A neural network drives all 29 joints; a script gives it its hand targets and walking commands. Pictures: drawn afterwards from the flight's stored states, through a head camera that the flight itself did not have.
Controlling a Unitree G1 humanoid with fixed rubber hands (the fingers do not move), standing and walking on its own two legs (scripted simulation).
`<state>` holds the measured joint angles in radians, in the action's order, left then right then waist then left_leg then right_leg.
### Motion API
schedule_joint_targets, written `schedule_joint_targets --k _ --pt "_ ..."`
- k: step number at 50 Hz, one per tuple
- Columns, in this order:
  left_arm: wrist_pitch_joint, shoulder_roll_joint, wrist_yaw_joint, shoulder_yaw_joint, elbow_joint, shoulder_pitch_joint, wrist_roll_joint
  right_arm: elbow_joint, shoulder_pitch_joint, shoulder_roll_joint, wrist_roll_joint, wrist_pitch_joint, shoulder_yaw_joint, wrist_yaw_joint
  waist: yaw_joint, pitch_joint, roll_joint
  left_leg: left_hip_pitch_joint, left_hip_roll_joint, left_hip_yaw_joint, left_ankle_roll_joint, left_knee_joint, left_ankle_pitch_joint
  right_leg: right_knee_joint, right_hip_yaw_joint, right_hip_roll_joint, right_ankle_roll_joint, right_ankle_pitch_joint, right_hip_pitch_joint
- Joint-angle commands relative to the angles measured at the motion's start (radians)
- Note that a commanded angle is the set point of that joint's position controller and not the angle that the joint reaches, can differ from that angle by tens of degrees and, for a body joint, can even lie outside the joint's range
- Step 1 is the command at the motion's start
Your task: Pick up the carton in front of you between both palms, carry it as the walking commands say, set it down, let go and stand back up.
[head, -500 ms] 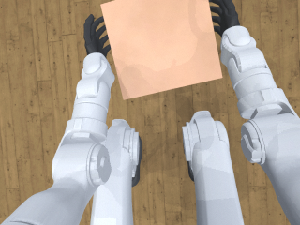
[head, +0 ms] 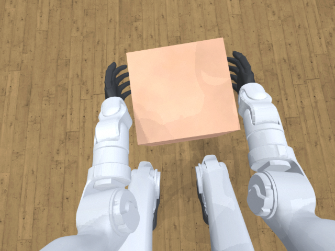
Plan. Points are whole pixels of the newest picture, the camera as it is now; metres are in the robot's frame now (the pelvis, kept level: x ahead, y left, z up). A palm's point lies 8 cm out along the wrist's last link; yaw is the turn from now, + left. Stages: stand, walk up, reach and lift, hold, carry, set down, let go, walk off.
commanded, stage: reach and lift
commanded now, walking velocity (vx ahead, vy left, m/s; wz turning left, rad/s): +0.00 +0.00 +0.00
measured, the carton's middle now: (180, 103) +0.45 -0.04 -0.14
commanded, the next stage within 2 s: none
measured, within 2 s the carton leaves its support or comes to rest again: neither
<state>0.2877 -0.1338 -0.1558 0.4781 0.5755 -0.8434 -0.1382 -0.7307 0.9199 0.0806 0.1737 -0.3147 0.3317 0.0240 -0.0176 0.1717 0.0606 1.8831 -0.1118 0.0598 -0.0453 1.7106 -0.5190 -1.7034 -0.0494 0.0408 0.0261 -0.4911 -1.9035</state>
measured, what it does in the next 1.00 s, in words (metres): rises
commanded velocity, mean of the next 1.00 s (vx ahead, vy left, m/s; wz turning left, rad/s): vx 0.00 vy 0.00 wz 0.00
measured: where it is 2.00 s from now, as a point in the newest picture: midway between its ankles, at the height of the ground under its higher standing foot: (179, 211)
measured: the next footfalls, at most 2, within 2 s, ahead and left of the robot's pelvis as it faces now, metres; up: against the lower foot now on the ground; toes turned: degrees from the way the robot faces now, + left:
none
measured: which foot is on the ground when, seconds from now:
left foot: down 0.00-1.00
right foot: down 0.00-1.00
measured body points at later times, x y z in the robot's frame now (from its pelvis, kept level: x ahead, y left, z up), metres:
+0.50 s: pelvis +0.05 +0.00 +0.14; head +0.17 -0.02 +0.57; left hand +0.43 +0.13 +0.10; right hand +0.43 -0.17 +0.09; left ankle +0.10 +0.12 -0.48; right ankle +0.11 -0.12 -0.48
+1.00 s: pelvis +0.09 +0.00 +0.25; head +0.08 +0.00 +0.70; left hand +0.41 +0.14 +0.26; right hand +0.39 -0.16 +0.25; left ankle +0.10 +0.12 -0.48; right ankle +0.11 -0.12 -0.48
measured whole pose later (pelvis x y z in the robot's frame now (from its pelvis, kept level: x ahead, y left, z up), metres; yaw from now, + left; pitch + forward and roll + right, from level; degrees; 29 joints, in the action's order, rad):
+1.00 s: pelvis +0.09 +0.00 +0.25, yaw -2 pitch +4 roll +0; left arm 0.47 -0.16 -0.05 0.29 0.44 -0.29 -0.21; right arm -0.42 0.26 -0.14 0.22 -0.50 0.25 -0.03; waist -0.01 0.11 0.02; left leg 0.37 -0.04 0.09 0.00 0.59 -0.29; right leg -0.58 -0.07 0.03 0.01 -0.26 -0.39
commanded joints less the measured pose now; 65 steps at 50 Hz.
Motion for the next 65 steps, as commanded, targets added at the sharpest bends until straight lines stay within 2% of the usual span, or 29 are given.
schedule_joint_targets --k 1,9,21,32,40,48,52,59,65 --pt "0.014 -1.036 0.242 -0.673 0.028 -0.63 0.143 0.1 0.558 -1.056 -0.171 0.015 -0.527 0.217 -0.038 0.994 -0.053 -0.532 -0.095 -0.101 -0.005 -0.229 0.16 0.219 0.102 0.109 -0.026 0.206 0.684" --pt "0.025 -1.045 0.261 -0.702 0.042 -0.466 0.145 0.125 0.421 -1.113 -0.182 -0.001 -0.581 0.197 -0.018 0.881 -0.095 -0.625 -0.087 -0.081 0.004 -0.359 0.165 0.355 0.074 0.112 -0.013 0.225 0.855" --pt "0.009 -1.049 0.293 -0.683 0.087 -0.252 0.1 0.104 0.209 -1.164 -0.13 0.019 -0.555 0.177 -0.008 0.662 -0.075 -0.84 -0.065 -0.032 0.019 -0.609 0.197 0.601 0.014 0.104 -0.024 0.272 1.11" --pt "0.028 -1.051 0.316 -0.725 0.051 -0.052 0.077 0.174 0.04 -1.181 -0.121 0.01 -0.603 0.177 0.003 0.523 -0.072 -1.147 -0.03 0.015 0.031 -0.849 0.333 0.831 -0.024 0.085 -0.028 0.39 1.377" --pt "0.093 -1.052 0.342 -0.766 0.002 0.063 0.079 0.243 -0.065 -1.191 -0.131 -0.047 -0.641 0.187 0.007 0.403 -0.063 -1.394 -0.005 0.037 0.033 -1.028 0.467 1.005 -0.038 0.07 -0.029 0.499 1.563" --pt "0.198 -1.059 0.371 -0.783 -0.059 0.149 0.093 0.342 -0.131 -1.181 -0.146 -0.157 -0.67 0.2 0.006 0.249 -0.051 -1.618 0.017 0.045 0.034 -1.205 0.54 1.181 -0.033 0.055 -0.026 0.529 1.738" --pt "0.257 -1.033 0.38 -0.759 -0.086 0.159 0.084 0.378 -0.142 -1.16 -0.134 -0.22 -0.649 0.203 0.004 0.13 -0.047 -1.666 0.029 0.045 0.038 -1.282 0.488 1.258 -0.029 0.049 -0.028 0.471 1.788" --pt "0.299 -1.007 0.404 -0.64 -0.032 0.061 0.028 0.312 -0.061 -1.15 -0.083 -0.267 -0.533 0.222 0.005 -0.025 -0.045 -1.65 0.039 0.033 0.052 -1.34 0.272 1.301 -0.015 0.04 -0.039 0.268 1.782" --pt "0.288 -1.027 0.416 -0.653 -0.056 -0.041 0.036 0.335 0.041 -1.184 -0.091 -0.257 -0.552 0.234 0.011 0.054 -0.049 -1.678 0.038 0.023 0.055 -1.331 0.279 1.294 -0.011 0.038 -0.036 0.276 1.822"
